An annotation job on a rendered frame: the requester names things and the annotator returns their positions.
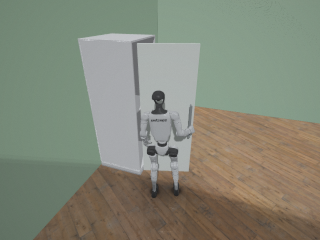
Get fridge door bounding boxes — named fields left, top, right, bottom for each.
left=137, top=43, right=201, bottom=172

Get robot right hand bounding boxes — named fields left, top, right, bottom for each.
left=185, top=124, right=195, bottom=134

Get right robot upper arm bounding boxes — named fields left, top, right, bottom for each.
left=169, top=111, right=183, bottom=137

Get robot right forearm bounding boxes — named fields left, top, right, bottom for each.
left=182, top=128, right=192, bottom=137

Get robot left forearm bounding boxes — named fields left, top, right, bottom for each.
left=139, top=132, right=148, bottom=143

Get humanoid robot torso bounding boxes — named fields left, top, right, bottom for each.
left=148, top=109, right=172, bottom=156

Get left robot upper arm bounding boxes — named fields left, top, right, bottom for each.
left=140, top=111, right=150, bottom=137

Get robot left thigh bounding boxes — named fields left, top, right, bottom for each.
left=147, top=143, right=159, bottom=172

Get robot left hand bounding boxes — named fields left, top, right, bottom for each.
left=143, top=139, right=151, bottom=147

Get handle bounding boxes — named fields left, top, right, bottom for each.
left=187, top=104, right=193, bottom=138

